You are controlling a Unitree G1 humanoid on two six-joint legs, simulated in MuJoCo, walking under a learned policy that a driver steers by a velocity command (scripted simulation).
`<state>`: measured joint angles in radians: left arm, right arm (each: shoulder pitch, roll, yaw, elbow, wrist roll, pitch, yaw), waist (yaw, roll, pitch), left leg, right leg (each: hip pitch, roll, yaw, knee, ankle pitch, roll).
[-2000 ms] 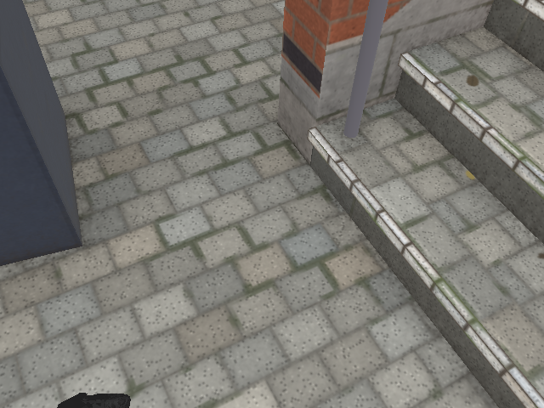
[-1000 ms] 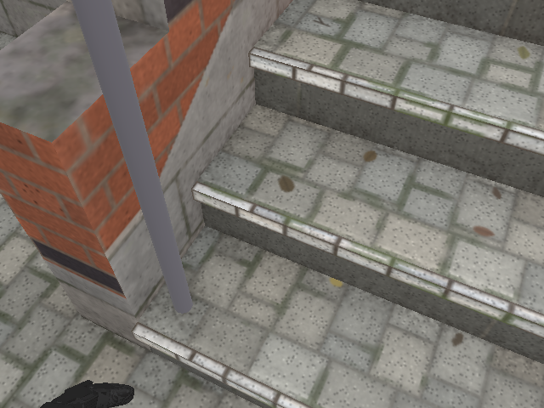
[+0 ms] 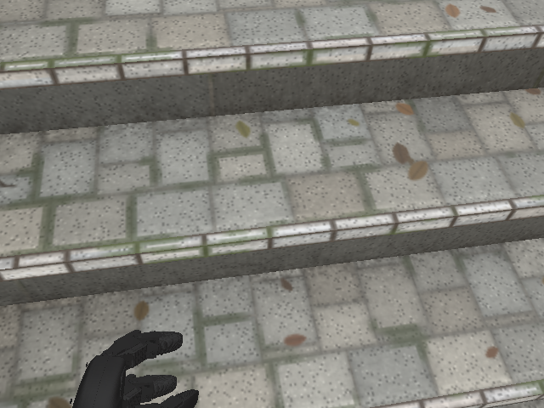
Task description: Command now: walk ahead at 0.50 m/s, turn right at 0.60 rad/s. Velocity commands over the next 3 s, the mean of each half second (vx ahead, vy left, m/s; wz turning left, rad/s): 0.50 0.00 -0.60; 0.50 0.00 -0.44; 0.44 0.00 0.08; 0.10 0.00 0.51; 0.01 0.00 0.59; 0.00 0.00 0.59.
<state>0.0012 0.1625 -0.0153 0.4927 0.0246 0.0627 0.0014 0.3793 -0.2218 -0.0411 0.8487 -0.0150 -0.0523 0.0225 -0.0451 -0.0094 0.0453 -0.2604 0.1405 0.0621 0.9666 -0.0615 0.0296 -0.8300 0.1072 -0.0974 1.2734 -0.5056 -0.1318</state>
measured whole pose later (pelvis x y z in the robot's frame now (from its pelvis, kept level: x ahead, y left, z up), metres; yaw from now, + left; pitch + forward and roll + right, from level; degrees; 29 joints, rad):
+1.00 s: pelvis +0.61 -0.22 +0.31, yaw -29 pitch +9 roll -3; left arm -0.20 0.10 -0.09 0.70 0.02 0.02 -0.09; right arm 0.60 -0.10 0.02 1.15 -0.09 -0.13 0.15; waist -0.07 0.06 -0.16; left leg 0.03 0.21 0.06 0.58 -0.13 0.01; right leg -1.13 -0.01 -0.16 1.36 -0.40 -0.14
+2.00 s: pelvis +1.02 -0.42 +0.62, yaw -6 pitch +4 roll +1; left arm 0.05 0.22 0.02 0.72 0.00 -0.06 0.05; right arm 0.21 -0.26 -0.06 0.70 0.02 -0.03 -0.02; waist -0.03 0.02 -0.08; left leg -0.42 -0.17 -0.20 0.76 -0.42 0.05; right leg -0.50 0.00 0.03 0.60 -0.13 0.00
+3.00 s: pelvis +1.04 -0.43 +0.63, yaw +30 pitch +2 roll +0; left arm 0.16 0.20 0.03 0.62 0.02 0.00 0.06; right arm 0.19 -0.30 -0.07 0.58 0.02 0.06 -0.01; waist 0.02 0.05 0.01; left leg -0.62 -0.03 -0.06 1.23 -0.41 -0.07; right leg -0.31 -0.01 -0.06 0.55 -0.27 -0.02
